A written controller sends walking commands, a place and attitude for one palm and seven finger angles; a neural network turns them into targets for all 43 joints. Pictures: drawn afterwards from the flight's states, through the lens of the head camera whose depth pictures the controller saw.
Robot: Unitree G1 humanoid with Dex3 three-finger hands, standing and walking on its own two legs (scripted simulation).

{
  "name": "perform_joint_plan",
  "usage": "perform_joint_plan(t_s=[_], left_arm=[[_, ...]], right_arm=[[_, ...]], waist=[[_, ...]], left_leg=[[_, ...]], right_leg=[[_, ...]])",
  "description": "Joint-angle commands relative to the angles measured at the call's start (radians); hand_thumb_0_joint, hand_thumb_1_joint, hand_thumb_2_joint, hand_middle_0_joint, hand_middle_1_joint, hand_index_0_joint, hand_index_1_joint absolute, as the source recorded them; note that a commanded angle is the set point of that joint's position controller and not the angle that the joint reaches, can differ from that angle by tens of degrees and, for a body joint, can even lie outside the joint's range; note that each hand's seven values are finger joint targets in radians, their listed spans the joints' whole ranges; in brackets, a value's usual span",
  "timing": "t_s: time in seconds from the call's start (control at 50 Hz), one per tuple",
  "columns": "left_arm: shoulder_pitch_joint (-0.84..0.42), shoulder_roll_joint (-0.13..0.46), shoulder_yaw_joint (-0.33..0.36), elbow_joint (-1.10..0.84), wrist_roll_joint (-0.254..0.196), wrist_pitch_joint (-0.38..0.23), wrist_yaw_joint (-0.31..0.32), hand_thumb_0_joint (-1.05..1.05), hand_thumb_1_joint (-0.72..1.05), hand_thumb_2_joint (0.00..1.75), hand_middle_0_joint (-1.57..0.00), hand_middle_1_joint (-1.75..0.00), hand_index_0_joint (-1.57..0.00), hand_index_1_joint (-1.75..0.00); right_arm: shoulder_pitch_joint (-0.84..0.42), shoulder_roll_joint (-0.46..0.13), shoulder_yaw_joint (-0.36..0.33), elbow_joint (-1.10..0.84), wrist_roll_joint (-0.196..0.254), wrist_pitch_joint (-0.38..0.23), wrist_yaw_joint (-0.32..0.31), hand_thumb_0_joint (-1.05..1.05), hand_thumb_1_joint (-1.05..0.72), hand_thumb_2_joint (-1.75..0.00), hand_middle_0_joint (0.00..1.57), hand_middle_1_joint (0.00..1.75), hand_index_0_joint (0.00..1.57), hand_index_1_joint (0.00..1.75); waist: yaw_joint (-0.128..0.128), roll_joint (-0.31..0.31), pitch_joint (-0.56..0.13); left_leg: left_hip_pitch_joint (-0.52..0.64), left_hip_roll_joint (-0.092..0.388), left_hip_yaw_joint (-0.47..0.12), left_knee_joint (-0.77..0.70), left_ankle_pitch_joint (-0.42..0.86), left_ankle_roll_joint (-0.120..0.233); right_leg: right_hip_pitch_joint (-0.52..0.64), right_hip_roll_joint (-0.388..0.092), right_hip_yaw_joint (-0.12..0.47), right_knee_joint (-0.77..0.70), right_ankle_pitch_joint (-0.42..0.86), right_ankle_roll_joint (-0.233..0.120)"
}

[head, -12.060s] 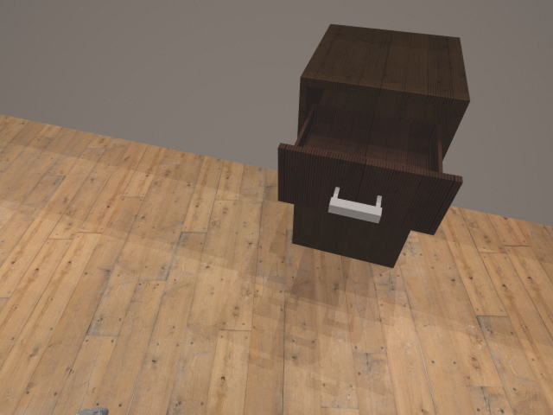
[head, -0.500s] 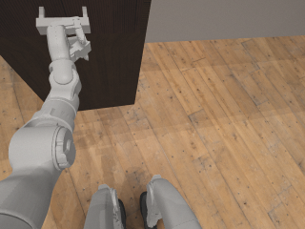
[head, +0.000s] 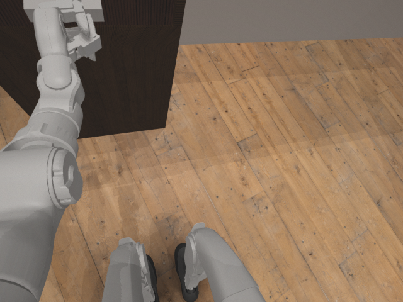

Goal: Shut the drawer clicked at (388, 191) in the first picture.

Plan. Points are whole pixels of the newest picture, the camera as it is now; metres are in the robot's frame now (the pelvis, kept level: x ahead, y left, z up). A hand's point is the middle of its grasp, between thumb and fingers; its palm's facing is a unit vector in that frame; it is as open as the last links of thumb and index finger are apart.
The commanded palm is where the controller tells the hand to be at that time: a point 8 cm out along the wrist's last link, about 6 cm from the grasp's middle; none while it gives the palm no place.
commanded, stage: pull the fist back off the drawer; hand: left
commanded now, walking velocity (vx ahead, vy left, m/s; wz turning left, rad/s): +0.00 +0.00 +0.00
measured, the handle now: out of the picture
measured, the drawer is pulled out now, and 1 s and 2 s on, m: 0.00 0.00 0.00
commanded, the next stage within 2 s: draw the hand back to the body in 0.48 s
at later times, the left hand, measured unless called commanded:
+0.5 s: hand (91, 40) +0.58 +0.10 +0.05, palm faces +0.09 -1.00 -0.02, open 3.2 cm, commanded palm +0.54 +0.13 +0.06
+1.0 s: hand (38, 69) +0.45 +0.14 +0.15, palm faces +0.07 -1.00 -0.04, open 3.3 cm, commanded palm +0.41 +0.19 +0.16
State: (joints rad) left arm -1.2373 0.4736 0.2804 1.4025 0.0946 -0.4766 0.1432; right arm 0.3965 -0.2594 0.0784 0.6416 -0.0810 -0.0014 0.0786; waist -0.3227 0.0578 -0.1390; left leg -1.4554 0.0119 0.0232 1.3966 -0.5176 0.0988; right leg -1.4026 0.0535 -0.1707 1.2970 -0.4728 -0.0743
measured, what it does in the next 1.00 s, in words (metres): rises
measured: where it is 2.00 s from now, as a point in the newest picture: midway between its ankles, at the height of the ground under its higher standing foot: (169, 288)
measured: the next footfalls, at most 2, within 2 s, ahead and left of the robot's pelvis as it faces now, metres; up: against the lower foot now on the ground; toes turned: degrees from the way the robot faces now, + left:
none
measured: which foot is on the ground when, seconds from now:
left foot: down 0.00-1.00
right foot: down 0.00-1.00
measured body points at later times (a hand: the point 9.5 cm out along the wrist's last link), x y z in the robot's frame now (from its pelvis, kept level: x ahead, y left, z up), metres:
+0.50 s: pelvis +0.04 +0.00 +0.02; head +0.21 +0.03 +0.43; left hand +0.57 +0.15 +0.06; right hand +0.02 -0.24 -0.09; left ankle +0.05 +0.06 -0.59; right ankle +0.06 -0.08 -0.59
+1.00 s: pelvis +0.08 -0.01 +0.09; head +0.16 +0.00 +0.54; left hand +0.44 +0.20 +0.15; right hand +0.20 -0.25 -0.02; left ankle +0.05 +0.06 -0.59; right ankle +0.06 -0.08 -0.59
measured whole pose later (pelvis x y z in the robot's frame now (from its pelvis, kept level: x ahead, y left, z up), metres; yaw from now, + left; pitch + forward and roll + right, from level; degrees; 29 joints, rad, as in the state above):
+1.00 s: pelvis +0.08 -0.01 +0.09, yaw +2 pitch +18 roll -2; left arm -0.29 0.20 0.08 0.48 -0.14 -0.36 0.01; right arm 0.29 -0.26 0.01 0.53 0.03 0.07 0.04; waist -0.06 0.04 -0.14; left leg -0.79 -0.02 0.04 0.97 -0.50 0.07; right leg -0.76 0.07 -0.10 0.91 -0.46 -0.07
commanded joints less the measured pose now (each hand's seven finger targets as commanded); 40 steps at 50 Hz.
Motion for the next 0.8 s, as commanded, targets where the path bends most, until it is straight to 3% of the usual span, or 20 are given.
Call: perform_joint_plan(t_s=[0.0, 0.04, 0.08, 0.16, 0.22, 0.24, 0.3, 0.34, 0.36, 0.4, 0.46, 0.48, 0.5, 0.54, 0.56, 0.6, 0.64, 0.7, 0.74, 0.78], left_arm=[[-0.653, 0.172, 0.027, -0.282, -0.026, -0.066, 0.026, 0.0, 0.9, 0.9, -1.4, -1.6, -1.4, -1.6], [-0.626, 0.148, 0.015, -0.291, -0.025, -0.067, 0.019, 0.0, 0.9, 0.9, -1.4, -1.6, -1.4, -1.6], [-0.594, 0.133, 0.022, -0.305, -0.034, -0.066, 0.016, 0.0, 0.9, 0.9, -1.4, -1.6, -1.4, -1.6], [-0.488, 0.129, 0.044, -0.317, -0.045, -0.06, 0.011, 0.0, 0.9, 0.9, -1.4, -1.6, -1.4, -1.6], [-0.418, 0.064, 0.012, -0.36, -0.045, -0.069, 0.009, 0.0, 0.9, 0.9, -1.4, -1.6, -1.4, -1.6], [-0.385, 0.074, 0.03, -0.371, -0.049, -0.069, 0.013, 0.0, 0.9, 0.9, -1.4, -1.6, -1.4, -1.6], [-0.309, 0.02, 0.005, -0.382, -0.056, -0.066, 0.015, 0.0, 0.9, 0.9, -1.4, -1.6, -1.4, -1.6], [-0.266, 0.041, 0.029, -0.419, -0.057, -0.081, 0.018, 0.0, 0.9, 0.9, -1.4, -1.6, -1.4, -1.6], [-0.222, 0.023, 0.019, -0.42, -0.057, -0.082, 0.016, 0.0, 0.9, 0.9, -1.4, -1.6, -1.4, -1.6], [-0.226, -0.001, 0.001, -0.458, -0.062, -0.092, 0.013, 0.0, 0.9, 0.9, -1.4, -1.6, -1.4, -1.6], [-0.21, -0.042, -0.026, -0.477, -0.068, -0.109, 0.007, 0.0, 0.9, 0.9, -1.4, -1.6, -1.4, -1.6], [-0.181, -0.04, -0.018, -0.47, -0.072, -0.109, 0.006, 0.0, 0.9, 0.9, -1.4, -1.6, -1.4, -1.6], [-0.175, -0.058, -0.025, -0.462, -0.079, -0.108, 0.005, 0.0, 0.9, 0.9, -1.4, -1.6, -1.4, -1.6], [-0.158, -0.034, -0.009, -0.47, -0.078, -0.115, 0.0, 0.0, 0.9, 0.9, -1.4, -1.6, -1.4, -1.6], [-0.147, -0.059, -0.033, -0.482, -0.076, -0.119, -0.004, 0.0, 0.9, 0.9, -1.4, -1.6, -1.4, -1.6], [-0.01, -0.046, -0.015, -0.623, -0.097, -0.123, -0.013, 0.0, 0.9, 0.9, -1.4, -1.6, -1.4, -1.6], [0.147, -0.051, -0.02, -0.735, -0.125, -0.095, -0.03, 0.0, 0.9, 0.9, -1.4, -1.6, -1.4, -1.6], [0.34, -0.108, -0.074, -0.875, -0.168, -0.022, -0.058, 0.0, 0.9, 0.9, -1.4, -1.6, -1.4, -1.6], [0.404, -0.093, -0.07, -0.976, -0.189, 0.005, -0.065, 0.0, 0.9, 0.9, -1.4, -1.6, -1.4, -1.6], [0.468, -0.124, -0.098, -1.063, -0.212, 0.014, -0.071, 0.0, 0.9, 0.9, -1.4, -1.6, -1.4, -1.6]], right_arm=[[0.229, -0.225, -0.075, -0.008, 0.001, -0.004, 0.0, 0.0, -0.9, -0.9, 0.2, 0.3, 0.2, 0.3], [0.231, -0.228, -0.08, -0.011, 0.002, -0.001, 0.006, 0.0, -0.9, -0.9, 0.2, 0.3, 0.2, 0.3], [0.234, -0.227, -0.085, -0.009, 0.002, 0.003, 0.009, 0.0, -0.9, -0.9, 0.2, 0.3, 0.2, 0.3], [0.226, -0.223, -0.087, -0.019, 0.006, 0.018, 0.015, 0.0, -0.9, -0.9, 0.2, 0.3, 0.2, 0.3], [0.221, -0.21, -0.096, -0.031, 0.009, 0.03, 0.022, 0.0, -0.9, -0.9, 0.2, 0.3, 0.2, 0.3], [0.218, -0.213, -0.1, -0.029, 0.01, 0.036, 0.023, 0.0, -0.9, -0.9, 0.2, 0.3, 0.2, 0.3], [0.208, -0.199, -0.103, -0.038, 0.013, 0.05, 0.028, 0.0, -0.9, -0.9, 0.2, 0.3, 0.2, 0.3], [0.202, -0.196, -0.106, -0.043, 0.014, 0.056, 0.027, 0.0, -0.9, -0.9, 0.2, 0.3, 0.2, 0.3], [0.201, -0.191, -0.107, -0.047, 0.017, 0.062, 0.029, 0.0, -0.9, -0.9, 0.2, 0.3, 0.2, 0.3], [0.193, -0.18, -0.109, -0.051, 0.016, 0.07, 0.029, 0.0, -0.9, -0.9, 0.2, 0.3, 0.2, 0.3], [0.191, -0.177, -0.12, -0.042, 0.019, 0.08, 0.028, 0.0, -0.9, -0.9, 0.2, 0.3, 0.2, 0.3], [0.189, -0.176, -0.12, -0.042, 0.019, 0.085, 0.027, 0.0, -0.9, -0.9, 0.2, 0.3, 0.2, 0.3], [0.188, -0.173, -0.121, -0.042, 0.018, 0.088, 0.026, 0.0, -0.9, -0.9, 0.2, 0.3, 0.2, 0.3], [0.187, -0.173, -0.121, -0.04, 0.019, 0.095, 0.022, 0.0, -0.9, -0.9, 0.2, 0.3, 0.2, 0.3], [0.182, -0.166, -0.122, -0.045, 0.018, 0.099, 0.022, 0.0, -0.9, -0.9, 0.2, 0.3, 0.2, 0.3], [0.163, -0.164, -0.129, -0.09, 0.029, 0.108, 0.026, 0.0, -0.9, -0.9, 0.2, 0.3, 0.2, 0.3], [0.146, -0.159, -0.133, -0.12, 0.049, 0.115, 0.027, 0.0, -0.9, -0.9, 0.2, 0.3, 0.2, 0.3], [0.107, -0.143, -0.13, -0.163, 0.08, 0.115, 0.019, 0.0, -0.9, -0.9, 0.2, 0.3, 0.2, 0.3], [0.089, -0.142, -0.129, -0.177, 0.094, 0.105, 0.003, 0.0, -0.9, -0.9, 0.2, 0.3, 0.2, 0.3], [0.068, -0.134, -0.128, -0.182, 0.101, 0.088, -0.009, 0.0, -0.9, -0.9, 0.2, 0.3, 0.2, 0.3]], waist=[[-0.054, 0.222, -0.558], [-0.045, 0.239, -0.578], [-0.036, 0.201, -0.58], [0.002, 0.195, -0.576], [0.021, 0.197, -0.599], [0.033, 0.191, -0.602], [0.039, 0.132, -0.575], [0.064, 0.145, -0.601], [0.07, 0.117, -0.604], [0.066, 0.109, -0.597], [0.063, 0.123, -0.597], [0.071, 0.105, -0.594], [0.062, 0.076, -0.586], [0.076, 0.096, -0.595], [0.08, 0.115, -0.603], [0.143, 0.133, -0.714], [0.179, 0.123, -0.756], [0.196, 0.018, -0.667], [0.209, 0.007, -0.626], [0.212, -0.024, -0.556]], left_leg=[[0.506, 0.029, -0.232, -0.197, 0.052, -0.057], [0.566, 0.037, -0.259, -0.208, 0.076, -0.066], [0.574, 0.038, -0.261, -0.21, 0.091, -0.066], [0.581, 0.035, -0.242, -0.217, 0.138, -0.07], [0.638, 0.038, -0.239, -0.221, 0.218, -0.076], [0.647, 0.04, -0.238, -0.22, 0.236, -0.08], [0.605, 0.031, -0.195, -0.217, 0.257, -0.069], [0.623, 0.027, -0.18, -0.212, 0.316, -0.071], [0.62, 0.026, -0.172, -0.213, 0.331, -0.071], [0.603, 0.018, -0.147, -0.208, 0.36, -0.066], [0.672, 0.025, -0.157, -0.205, 0.428, -0.075], [0.659, 0.021, -0.147, -0.204, 0.434, -0.073], [0.641, 0.016, -0.135, -0.203, 0.438, -0.068], [0.645, 0.013, -0.127, -0.199, 0.476, -0.069], [0.661, 0.012, -0.124, -0.2, 0.5, -0.072], [0.754, 0.01, -0.11, -0.235, 0.585, -0.079], [0.823, 0.013, -0.103, -0.27, 0.675, -0.084], [0.773, -0.001, -0.064, -0.341, 0.617, -0.064], [0.781, -0.003, -0.054, -0.377, 0.617, -0.06], [0.8, -0.007, -0.044, -0.412, 0.583, -0.056]], right_leg=[[0.173, 0.002, 0.164, -0.17, 0.018, 0.044], [0.143, 0.002, 0.148, -0.157, 0.04, 0.044], [0.155, 0.002, 0.144, -0.156, 0.049, 0.045], [0.186, 0.004, 0.142, -0.158, 0.065, 0.043], [0.198, 0.006, 0.135, -0.157, 0.107, 0.043], [0.202, 0.006, 0.134, -0.156, 0.117, 0.043], [0.272, 0.009, 0.143, -0.179, 0.134, 0.046], [0.302, 0.009, 0.146, -0.175, 0.179, 0.044], [0.33, 0.011, 0.149, -0.179, 0.199, 0.045], [0.378, 0.011, 0.158, -0.188, 0.247, 0.047], [0.351, 0.011, 0.151, -0.184, 0.297, 0.048], [0.374, 0.013, 0.154, -0.185, 0.31, 0.048], [0.403, 0.013, 0.157, -0.194, 0.332, 0.051], [0.419, 0.01, 0.161, -0.185, 0.376, 0.05], [0.425, 0.011, 0.162, -0.183, 0.394, 0.049], [0.534, 0.012, 0.168, -0.204, 0.469, 0.046], [0.62, 0.014, 0.167, -0.229, 0.545, 0.046], [0.796, 0.01, 0.181, -0.306, 0.638, 0.056], [0.854, 0.003, 0.187, -0.334, 0.68, 0.06], [0.889, 0.001, 0.188, -0.374, 0.679, 0.064]])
